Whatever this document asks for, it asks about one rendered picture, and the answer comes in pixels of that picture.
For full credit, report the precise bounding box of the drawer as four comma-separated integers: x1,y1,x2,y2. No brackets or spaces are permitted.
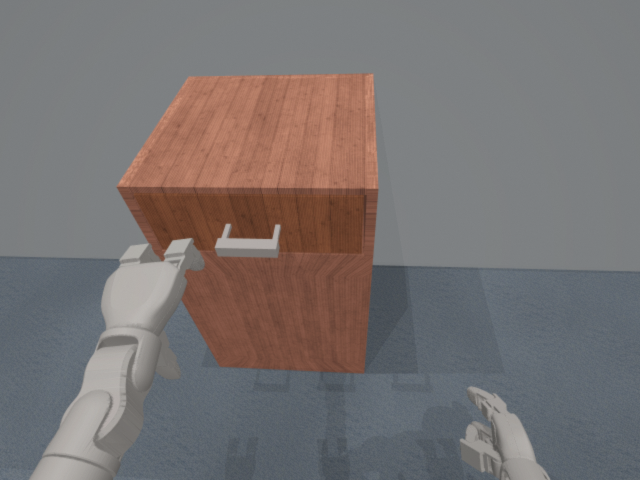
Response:
134,193,364,254

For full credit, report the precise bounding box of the left robot forearm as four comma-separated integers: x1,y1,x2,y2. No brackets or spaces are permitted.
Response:
29,326,162,480

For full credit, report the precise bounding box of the right robot forearm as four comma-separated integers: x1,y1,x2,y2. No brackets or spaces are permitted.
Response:
500,458,550,480

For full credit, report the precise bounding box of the robot left hand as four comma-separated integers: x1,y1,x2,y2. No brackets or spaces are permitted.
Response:
101,238,205,380

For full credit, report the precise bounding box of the handle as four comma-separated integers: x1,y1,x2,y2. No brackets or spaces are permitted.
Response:
215,224,281,258

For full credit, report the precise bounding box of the robot right hand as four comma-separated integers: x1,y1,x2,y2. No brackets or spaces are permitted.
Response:
460,387,537,480

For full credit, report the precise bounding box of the cabinet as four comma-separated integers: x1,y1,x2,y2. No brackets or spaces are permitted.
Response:
116,73,378,374

